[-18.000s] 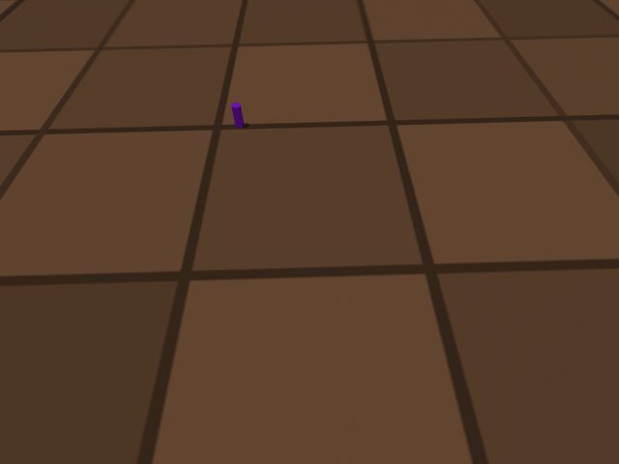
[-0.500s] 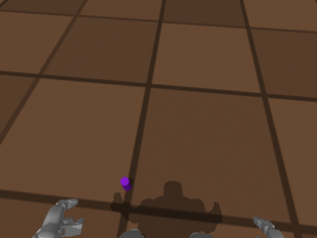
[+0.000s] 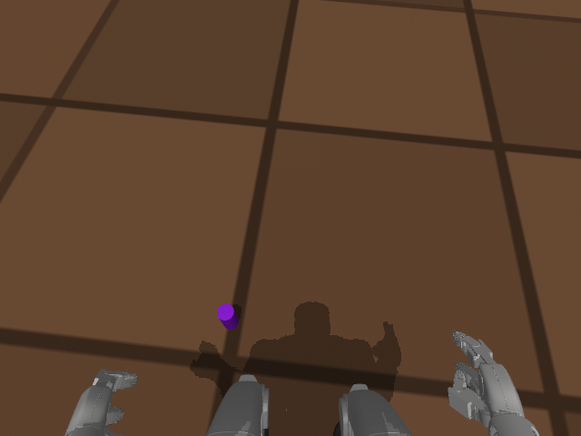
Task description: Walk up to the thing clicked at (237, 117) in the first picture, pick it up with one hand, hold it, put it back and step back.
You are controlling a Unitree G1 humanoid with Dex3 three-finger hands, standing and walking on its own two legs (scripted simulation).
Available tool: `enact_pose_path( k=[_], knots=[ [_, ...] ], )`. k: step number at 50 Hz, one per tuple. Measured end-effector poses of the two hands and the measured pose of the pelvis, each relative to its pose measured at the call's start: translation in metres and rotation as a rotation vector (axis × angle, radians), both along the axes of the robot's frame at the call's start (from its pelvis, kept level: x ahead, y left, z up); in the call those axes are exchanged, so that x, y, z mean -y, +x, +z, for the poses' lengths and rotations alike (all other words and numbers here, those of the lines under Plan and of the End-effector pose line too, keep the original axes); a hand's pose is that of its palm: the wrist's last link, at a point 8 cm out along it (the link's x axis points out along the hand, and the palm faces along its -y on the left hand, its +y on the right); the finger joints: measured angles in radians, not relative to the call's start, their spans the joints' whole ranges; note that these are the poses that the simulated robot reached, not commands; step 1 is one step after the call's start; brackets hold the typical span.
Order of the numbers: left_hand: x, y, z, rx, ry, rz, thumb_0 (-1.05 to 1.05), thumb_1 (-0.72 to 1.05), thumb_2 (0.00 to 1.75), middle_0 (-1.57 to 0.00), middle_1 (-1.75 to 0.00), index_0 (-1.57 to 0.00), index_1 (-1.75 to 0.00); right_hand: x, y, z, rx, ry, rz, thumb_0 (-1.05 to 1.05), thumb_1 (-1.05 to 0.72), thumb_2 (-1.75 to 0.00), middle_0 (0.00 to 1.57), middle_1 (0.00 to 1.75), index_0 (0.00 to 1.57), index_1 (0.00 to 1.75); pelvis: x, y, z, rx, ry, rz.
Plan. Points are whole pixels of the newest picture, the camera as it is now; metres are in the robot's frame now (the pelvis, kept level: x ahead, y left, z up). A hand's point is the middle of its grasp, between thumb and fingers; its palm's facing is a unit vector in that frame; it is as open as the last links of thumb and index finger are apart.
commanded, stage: rise first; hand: left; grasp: from above
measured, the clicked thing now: (228, 317) +0.40 +0.20 -0.63
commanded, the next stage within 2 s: none
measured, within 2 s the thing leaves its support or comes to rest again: neither
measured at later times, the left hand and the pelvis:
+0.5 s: hand (143, 415) +0.15 +0.27 -0.24, palm faces -0.37 -0.69 -0.61, open 14.1 cm; pelvis -0.03 -0.01 -0.10, yaw +0 degrees
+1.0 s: hand (181, 351) +0.28 +0.27 -0.41, palm faces -0.47 -0.26 -0.85, open 13.8 cm; pelvis -0.09 -0.01 -0.27, yaw -4 degrees
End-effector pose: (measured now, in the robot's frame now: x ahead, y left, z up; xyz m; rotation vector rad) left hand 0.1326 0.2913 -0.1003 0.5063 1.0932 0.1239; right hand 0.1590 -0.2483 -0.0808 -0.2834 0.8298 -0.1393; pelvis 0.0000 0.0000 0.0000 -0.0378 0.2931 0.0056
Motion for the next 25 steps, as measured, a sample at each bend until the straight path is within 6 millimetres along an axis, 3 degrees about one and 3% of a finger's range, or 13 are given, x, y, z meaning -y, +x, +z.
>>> enact_pose_path(
  k=[8, 17, 21, 25],
  knots=[
    [0.001, 0.001, -0.013, -0.016, 0.029, -0.04, 0.0, -0.51, 0.96, -0.09, -1.06, -0.09, -1.05, -0.007, 0.011, -0.015, 0.039, 0.012, 0.026, 0.01, -0.93, -0.91, 0.21, 0.3, 0.21, 0.3, 0.0, 0.0, -0.018, -0.049, -0.007, 0.001],
    [0.002, -0.001, -0.033, -0.001, 0.074, -0.107, 0.0, -0.52, 0.96, -0.07, -1.07, -0.08, -1.06, -0.006, 0.009, -0.042, 0.041, 0.021, 0.048, 0.01, -0.91, -0.9, 0.21, 0.3, 0.21, 0.3, 0.002, -0.009, -0.045, -0.095, -0.011, 0.002],
    [-0.004, 0.006, -0.058, -0.008, 0.127, -0.184, 0.0, -0.53, 0.95, -0.08, -1.07, -0.08, -1.06, -0.002, 0.007, -0.063, 0.044, 0.013, 0.068, 0.01, -0.91, -0.9, 0.21, 0.3, 0.21, 0.3, 0.004, -0.017, -0.065, -0.133, -0.01, 0.001],
    [-0.01, 0.026, -0.093, 0.018, 0.2, -0.295, 0.0, -0.52, 0.95, -0.07, -1.07, -0.09, -1.06, 0.007, 0.003, -0.097, 0.036, -0.006, 0.086, 0.01, -0.9, -0.9, 0.21, 0.3, 0.21, 0.3, 0.007, -0.029, -0.096, -0.18, -0.007, -0.003]
  ],
)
